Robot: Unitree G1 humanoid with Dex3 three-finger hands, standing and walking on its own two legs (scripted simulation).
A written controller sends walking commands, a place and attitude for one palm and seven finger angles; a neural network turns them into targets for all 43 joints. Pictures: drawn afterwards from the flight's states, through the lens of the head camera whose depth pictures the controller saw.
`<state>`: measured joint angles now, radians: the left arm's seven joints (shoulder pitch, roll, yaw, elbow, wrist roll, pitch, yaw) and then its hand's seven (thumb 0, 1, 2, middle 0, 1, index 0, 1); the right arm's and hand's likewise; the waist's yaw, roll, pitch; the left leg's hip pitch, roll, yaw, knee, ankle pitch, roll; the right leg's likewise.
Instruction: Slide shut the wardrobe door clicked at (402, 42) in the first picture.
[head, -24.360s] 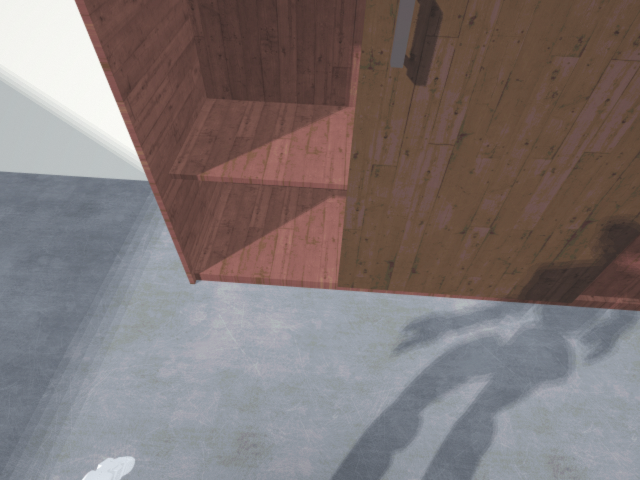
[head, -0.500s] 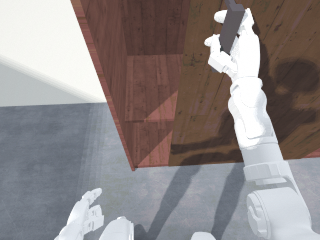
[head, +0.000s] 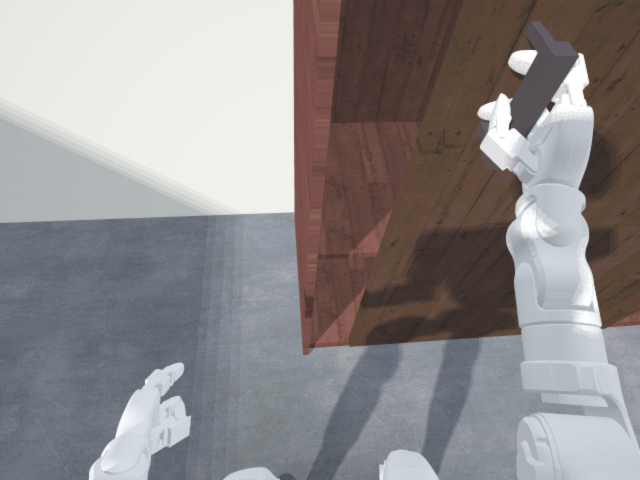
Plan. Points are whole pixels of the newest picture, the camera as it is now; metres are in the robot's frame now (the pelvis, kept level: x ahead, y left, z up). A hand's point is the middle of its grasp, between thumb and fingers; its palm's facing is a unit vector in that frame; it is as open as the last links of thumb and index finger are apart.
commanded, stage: step sideways, sliding the door along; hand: right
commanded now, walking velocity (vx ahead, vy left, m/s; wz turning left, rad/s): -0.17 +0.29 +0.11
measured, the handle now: (514, 100) +0.46 -0.21 +0.21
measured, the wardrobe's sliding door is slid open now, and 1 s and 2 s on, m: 0.12 0.00 0.00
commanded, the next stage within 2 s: stop walking and hold the door there in 0.84 s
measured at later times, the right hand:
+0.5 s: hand (379, 141) +0.41 -0.06 +0.20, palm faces +0.15 +0.99 -0.06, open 6.8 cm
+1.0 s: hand (378, 139) +0.41 -0.06 +0.19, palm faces +0.36 +0.92 -0.14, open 7.0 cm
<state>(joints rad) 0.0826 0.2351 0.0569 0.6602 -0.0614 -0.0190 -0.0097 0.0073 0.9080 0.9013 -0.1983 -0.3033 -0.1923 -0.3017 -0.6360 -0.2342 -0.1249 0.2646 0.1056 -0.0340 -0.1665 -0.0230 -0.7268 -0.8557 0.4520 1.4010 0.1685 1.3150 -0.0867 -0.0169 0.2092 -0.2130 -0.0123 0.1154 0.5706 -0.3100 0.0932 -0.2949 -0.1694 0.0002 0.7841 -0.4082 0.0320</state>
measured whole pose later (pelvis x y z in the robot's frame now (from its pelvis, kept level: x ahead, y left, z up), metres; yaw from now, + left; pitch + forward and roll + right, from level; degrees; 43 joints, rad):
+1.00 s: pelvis +0.04 +0.17 -0.01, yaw +2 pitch -5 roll +1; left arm 0.09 0.20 0.03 0.57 -0.04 -0.04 -0.06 0.01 0.91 0.90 -0.20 -0.30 -0.19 -0.30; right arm -0.43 -0.31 -0.24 0.05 0.07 -0.07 -0.12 -0.07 -0.70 -0.84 0.45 1.40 0.12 1.21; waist -0.10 -0.06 0.24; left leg -0.20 -0.06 0.10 0.57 -0.30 0.06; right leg -0.14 -0.28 -0.10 0.63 -0.32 0.13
